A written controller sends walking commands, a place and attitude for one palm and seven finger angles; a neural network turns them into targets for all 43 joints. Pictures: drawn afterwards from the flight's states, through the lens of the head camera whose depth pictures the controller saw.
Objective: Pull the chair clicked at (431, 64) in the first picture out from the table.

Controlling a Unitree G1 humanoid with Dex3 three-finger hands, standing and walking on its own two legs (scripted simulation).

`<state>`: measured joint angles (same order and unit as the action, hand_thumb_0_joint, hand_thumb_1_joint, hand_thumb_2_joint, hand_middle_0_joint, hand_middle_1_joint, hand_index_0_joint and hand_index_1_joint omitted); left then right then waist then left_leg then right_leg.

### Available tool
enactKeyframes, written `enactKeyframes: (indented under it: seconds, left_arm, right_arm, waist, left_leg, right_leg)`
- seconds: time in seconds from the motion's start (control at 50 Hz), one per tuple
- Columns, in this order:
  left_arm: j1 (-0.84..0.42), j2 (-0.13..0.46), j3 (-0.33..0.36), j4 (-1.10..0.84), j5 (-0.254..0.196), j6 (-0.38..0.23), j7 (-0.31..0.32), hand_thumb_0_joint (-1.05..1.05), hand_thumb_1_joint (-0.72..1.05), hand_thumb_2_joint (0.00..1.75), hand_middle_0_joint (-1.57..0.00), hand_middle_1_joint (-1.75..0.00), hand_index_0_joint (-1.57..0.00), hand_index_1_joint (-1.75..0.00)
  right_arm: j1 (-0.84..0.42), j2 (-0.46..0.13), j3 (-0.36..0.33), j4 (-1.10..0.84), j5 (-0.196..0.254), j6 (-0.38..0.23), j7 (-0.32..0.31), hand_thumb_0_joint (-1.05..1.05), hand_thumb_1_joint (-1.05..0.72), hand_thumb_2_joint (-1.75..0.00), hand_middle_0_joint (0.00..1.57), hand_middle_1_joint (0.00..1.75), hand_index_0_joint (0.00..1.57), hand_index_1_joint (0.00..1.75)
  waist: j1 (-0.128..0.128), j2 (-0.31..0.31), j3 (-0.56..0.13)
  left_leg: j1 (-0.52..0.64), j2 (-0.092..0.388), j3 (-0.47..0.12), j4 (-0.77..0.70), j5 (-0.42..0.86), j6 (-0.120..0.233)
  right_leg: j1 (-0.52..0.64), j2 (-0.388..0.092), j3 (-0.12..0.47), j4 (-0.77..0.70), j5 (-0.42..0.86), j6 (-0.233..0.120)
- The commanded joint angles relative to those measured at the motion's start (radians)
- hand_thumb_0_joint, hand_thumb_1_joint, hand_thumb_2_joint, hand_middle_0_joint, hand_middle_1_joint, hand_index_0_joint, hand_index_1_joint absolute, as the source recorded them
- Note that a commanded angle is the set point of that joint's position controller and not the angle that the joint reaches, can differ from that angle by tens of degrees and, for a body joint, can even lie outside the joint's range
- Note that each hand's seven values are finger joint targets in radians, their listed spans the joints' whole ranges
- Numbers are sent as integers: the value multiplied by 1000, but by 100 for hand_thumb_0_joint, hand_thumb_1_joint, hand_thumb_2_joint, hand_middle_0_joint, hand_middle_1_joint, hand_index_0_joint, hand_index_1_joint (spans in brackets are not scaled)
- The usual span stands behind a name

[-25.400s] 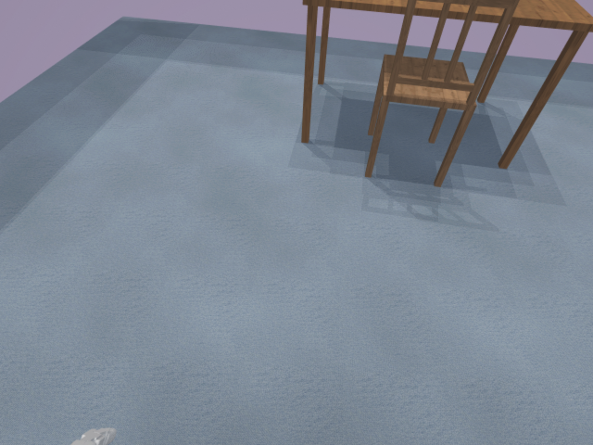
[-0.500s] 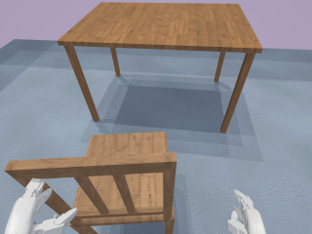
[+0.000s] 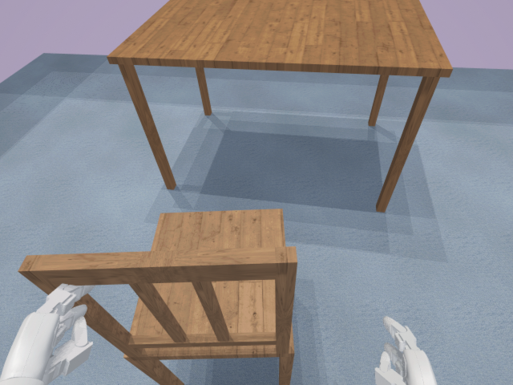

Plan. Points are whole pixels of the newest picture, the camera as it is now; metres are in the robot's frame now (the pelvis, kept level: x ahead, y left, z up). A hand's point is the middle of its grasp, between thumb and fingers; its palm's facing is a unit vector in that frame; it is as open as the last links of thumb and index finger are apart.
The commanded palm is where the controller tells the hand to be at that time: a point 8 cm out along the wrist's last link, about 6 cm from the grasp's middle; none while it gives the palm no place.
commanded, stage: draw the hand back to the body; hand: left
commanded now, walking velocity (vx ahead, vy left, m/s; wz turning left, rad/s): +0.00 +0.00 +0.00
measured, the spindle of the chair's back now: (162, 313) +0.24 +0.21 -0.07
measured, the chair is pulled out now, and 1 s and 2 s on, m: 0.65 0.65 0.65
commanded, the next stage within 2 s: step back with the hand held close in 0.06 s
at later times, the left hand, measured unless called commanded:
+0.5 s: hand (78, 367) +0.12 +0.24 +0.06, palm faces +0.07 -0.84 -0.54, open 6.6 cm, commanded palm +0.08 +0.29 +0.18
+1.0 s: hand out of the picture +0.07 +0.29 +0.16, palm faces +0.41 -0.80 -0.45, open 7.4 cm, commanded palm +0.00 +0.33 +0.18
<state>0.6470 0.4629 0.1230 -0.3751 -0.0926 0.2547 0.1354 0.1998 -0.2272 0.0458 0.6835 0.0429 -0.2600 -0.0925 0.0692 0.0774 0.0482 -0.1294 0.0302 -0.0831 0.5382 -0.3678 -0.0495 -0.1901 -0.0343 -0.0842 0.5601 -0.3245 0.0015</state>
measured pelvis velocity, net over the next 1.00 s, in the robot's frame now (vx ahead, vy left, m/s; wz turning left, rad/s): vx -0.15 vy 0.03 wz -0.01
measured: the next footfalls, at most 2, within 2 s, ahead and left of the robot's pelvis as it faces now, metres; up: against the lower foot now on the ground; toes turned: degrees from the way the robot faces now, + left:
right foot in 1.16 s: -0.22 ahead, -0.09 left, +0.00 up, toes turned +0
left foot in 1.38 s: -0.20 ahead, +0.13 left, +0.00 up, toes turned +2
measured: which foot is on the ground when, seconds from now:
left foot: down 0.00-1.00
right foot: down 0.00-0.94, up 0.96-1.00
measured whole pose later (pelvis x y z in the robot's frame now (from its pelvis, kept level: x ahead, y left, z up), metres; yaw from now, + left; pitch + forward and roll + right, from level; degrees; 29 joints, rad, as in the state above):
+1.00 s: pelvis -0.15 +0.03 -0.01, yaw -1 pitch -2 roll -2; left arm 0.49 0.40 0.39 -0.49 -0.03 -0.08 0.18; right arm 0.22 -0.21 0.00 0.59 0.02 -0.06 -0.10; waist -0.04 0.03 0.04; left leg -0.42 0.05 -0.03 0.65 -0.24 0.00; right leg -0.46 -0.02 -0.05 0.77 -0.40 0.03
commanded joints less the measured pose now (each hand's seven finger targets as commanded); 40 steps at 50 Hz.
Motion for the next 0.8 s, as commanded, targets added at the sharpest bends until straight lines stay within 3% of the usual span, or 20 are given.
enactKeyframes:
  seconds: [0.0,0.14,0.16,0.18,0.2,0.22,0.24,0.3,0.36,0.4,0.46,0.5,0.56,0.6,0.64,0.66,0.68,0.72,0.74,0.78]
  left_arm:
    - [-299,278,397,-557,42,-275,113,0,90,90,-20,-30,-20,-30]
    - [-301,285,400,-572,44,-288,115,0,90,90,-20,-30,-20,-30]
    - [-324,246,357,-600,44,-290,110,0,90,90,-20,-30,-20,-30]
    - [-514,427,496,-569,3,-338,75,0,90,90,-20,-30,-20,-30]
    - [-494,386,461,-516,-1,-345,57,0,90,90,-20,-30,-20,-30]
    - [-424,314,426,-455,-9,-329,50,0,90,90,-20,-30,-20,-30]
    - [-414,295,406,-476,-9,-330,48,0,90,90,-20,-30,-20,-30]
    - [-329,304,427,-537,-9,-353,57,0,90,90,-20,-30,-20,-30]
    - [-272,317,451,-609,-9,-364,72,0,90,90,-20,-30,-20,-30]
    - [-194,320,469,-619,-9,-367,75,0,90,90,-20,-30,-20,-30]
    - [-180,337,493,-651,-9,-372,82,0,90,90,-20,-30,-20,-30]
    - [-132,340,508,-639,-13,-384,80,0,90,90,-20,-30,-20,-30]
    - [-147,358,525,-649,-10,-406,85,0,90,90,-20,-30,-20,-30]
    - [-135,341,539,-627,-6,-430,86,0,90,90,-20,-30,-20,-30]
    - [-157,303,557,-517,11,-458,94,0,90,90,-20,-30,-20,-30]
    - [-127,260,540,-432,18,-455,92,0,90,90,-20,-30,-20,-30]
    - [-88,211,516,-330,24,-452,87,0,90,90,-20,-30,-20,-30]
    - [-113,139,447,-211,44,-437,83,0,90,90,-20,-30,-20,-30]
    - [-139,113,413,-175,52,-429,81,0,90,90,-20,-30,-20,-30]
    - [-130,87,376,-93,57,-409,79,0,90,90,-20,-30,-20,-30]
  right_arm:
    - [-108,-97,-38,-156,3,-69,-7,0,-90,-90,20,30,20,30]
    - [-110,-96,-37,-152,5,-82,-13,0,-90,-90,20,30,20,30]
    - [-108,-95,-34,-155,4,-87,-10,0,-90,-90,20,30,20,30]
    - [-60,-112,-45,-234,45,-32,-17,0,-90,-90,20,30,20,30]
    - [-66,-123,-66,-210,41,-2,-27,0,-90,-90,20,30,20,30]
    - [-65,-113,-68,-212,43,16,-24,0,-90,-90,20,30,20,30]
    - [-74,-117,-69,-220,39,30,-19,0,-90,-90,20,30,20,30]
    - [-101,-114,-72,-237,36,63,-18,0,-90,-90,20,30,20,30]
    - [-119,-110,-82,-253,31,95,-18,0,-90,-90,20,30,20,30]
    - [-129,-101,-85,-256,31,111,-21,0,-90,-90,20,30,20,30]
    - [-130,-97,-93,-256,26,121,-29,0,-90,-90,20,30,20,30]
    - [-118,-96,-94,-253,24,121,-31,0,-90,-90,20,30,20,30]
    - [-118,-98,-95,-241,11,109,-41,0,-90,-90,20,30,20,30]
    - [-109,-98,-90,-229,5,95,-45,0,-90,-90,20,30,20,30]
    - [-109,-95,-90,-203,-11,83,-46,0,-90,-90,20,30,20,30]
    - [-100,-94,-93,-195,-15,82,-40,0,-90,-90,20,30,20,30]
    - [-104,-98,-101,-184,-12,84,-35,0,-90,-90,20,30,20,30]
    - [-81,-108,-104,-173,-20,108,-15,0,-90,-90,20,30,20,30]
    - [-87,-109,-104,-165,-21,117,-7,0,-90,-90,20,30,20,30]
    - [-106,-110,-100,-156,-15,136,-1,0,-90,-90,20,30,20,30]
  waist:
    - [-8,167,-239]
    - [-6,182,-258]
    - [-13,173,-248]
    - [-9,155,-74]
    - [-39,78,-83]
    - [-38,19,-114]
    - [-37,23,-145]
    - [-31,151,-256]
    - [-23,148,-299]
    - [-16,191,-319]
    - [-17,128,-317]
    - [-18,144,-329]
    - [-19,105,-285]
    - [-20,137,-263]
    - [-28,68,-202]
    - [-32,-7,-188]
    - [-42,-40,-160]
    - [-57,-166,-110]
    - [-66,-205,-85]
    - [-75,-202,-57]
  left_leg:
    - [-9,8,39,-68,433,38]
    - [-9,6,44,-66,414,42]
    - [-6,3,43,-68,405,43]
    - [-23,28,9,-92,361,49]
    - [-52,43,7,-83,356,51]
    - [-26,34,15,-70,388,43]
    - [-9,36,20,-54,434,39]
    - [34,58,10,-68,544,40]
    - [12,81,-3,-69,613,41]
    - [13,93,-12,-75,597,51]
    - [-47,90,-12,-46,519,43]
    - [-63,80,-20,-47,433,42]
    - [-130,74,-32,-54,273,45]
    - [-167,83,-43,-89,167,55]
    - [-245,72,-34,-93,22,57]
    - [-244,43,-12,-52,-58,51]
    - [-215,25,13,-15,-104,48]
    - [-159,-6,48,144,-99,37]
    - [-131,-7,52,201,-82,41]
    - [-142,11,42,166,-74,55]
  right_leg:
    - [112,-46,1,-42,365,-20]
    - [109,-47,4,-41,353,-21]
    - [98,-44,2,-45,339,-18]
    - [12,-58,119,-111,385,-20]
    - [40,-90,117,-131,458,-23]
    - [83,-94,105,-125,510,-22]
    - [108,-102,95,-114,561,-22]
    - [172,-108,96,-75,599,-22]
    - [205,-102,73,-43,592,-13]
    - [194,-93,70,-38,542,-6]
    - [192,-109,76,-41,550,-11]
    - [174,-112,89,-43,490,-17]
    - [116,-118,108,-64,351,-12]
    - [84,-100,111,-70,218,-2]
    - [36,-100,134,-108,65,-1]
    - [-11,-119,168,-163,-25,-12]
    - [-85,-131,202,-223,-115,-27]
    - [-264,-189,231,-316,-302,-56]
    - [-345,-207,226,-334,-335,-67]
    - [-375,-194,191,-312,-331,-64]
